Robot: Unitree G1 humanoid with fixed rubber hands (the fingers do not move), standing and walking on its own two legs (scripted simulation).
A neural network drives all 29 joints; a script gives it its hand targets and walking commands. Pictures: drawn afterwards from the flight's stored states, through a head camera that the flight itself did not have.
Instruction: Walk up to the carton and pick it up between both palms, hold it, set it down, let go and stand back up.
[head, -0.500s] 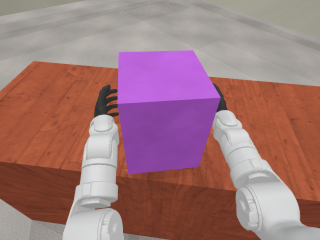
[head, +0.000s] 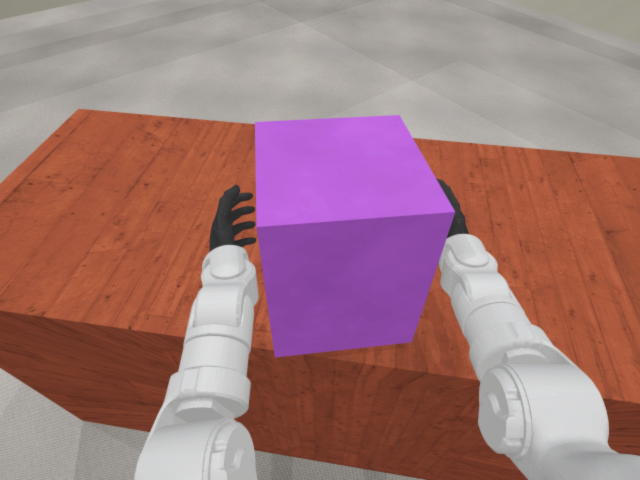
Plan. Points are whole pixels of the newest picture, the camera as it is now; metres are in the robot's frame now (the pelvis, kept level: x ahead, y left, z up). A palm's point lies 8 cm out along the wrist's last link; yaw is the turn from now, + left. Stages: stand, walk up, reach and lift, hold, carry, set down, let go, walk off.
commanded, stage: set down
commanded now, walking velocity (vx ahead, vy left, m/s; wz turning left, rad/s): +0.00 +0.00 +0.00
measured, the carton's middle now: (336, 236) +0.43 +0.04 +0.06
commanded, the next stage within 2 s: none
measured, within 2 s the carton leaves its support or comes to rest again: rests again in 0.34 s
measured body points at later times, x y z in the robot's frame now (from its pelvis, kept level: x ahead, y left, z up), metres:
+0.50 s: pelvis +0.00 +0.00 +0.00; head +0.04 -0.01 +0.45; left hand +0.39 +0.18 +0.08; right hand +0.45 -0.11 +0.08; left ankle +0.01 +0.17 -0.75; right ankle -0.01 -0.08 -0.75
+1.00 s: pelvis -0.01 +0.00 +0.00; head +0.04 +0.00 +0.45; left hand +0.39 +0.18 +0.08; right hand +0.45 -0.11 +0.07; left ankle +0.01 +0.17 -0.75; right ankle -0.01 -0.08 -0.75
